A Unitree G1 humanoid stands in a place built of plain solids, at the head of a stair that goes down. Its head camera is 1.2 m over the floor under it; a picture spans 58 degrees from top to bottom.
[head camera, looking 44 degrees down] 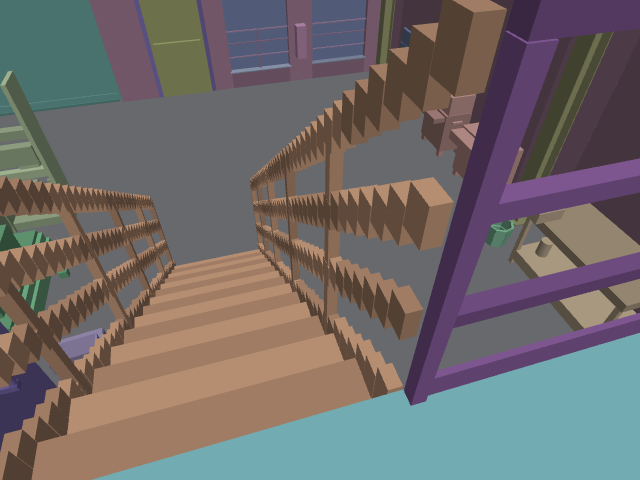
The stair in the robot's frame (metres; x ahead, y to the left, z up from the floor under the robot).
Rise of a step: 0.19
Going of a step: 0.24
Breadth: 1.15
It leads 16 degrees to the left of straight ahead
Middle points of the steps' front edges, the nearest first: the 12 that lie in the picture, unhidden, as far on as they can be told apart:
0.45 0.31 0.00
0.68 0.38 -0.19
0.92 0.45 -0.39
1.15 0.52 -0.58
1.39 0.58 -0.77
1.62 0.65 -0.97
1.86 0.72 -1.16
2.09 0.79 -1.35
2.33 0.86 -1.55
2.56 0.93 -1.74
2.79 1.00 -1.93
3.03 1.07 -2.13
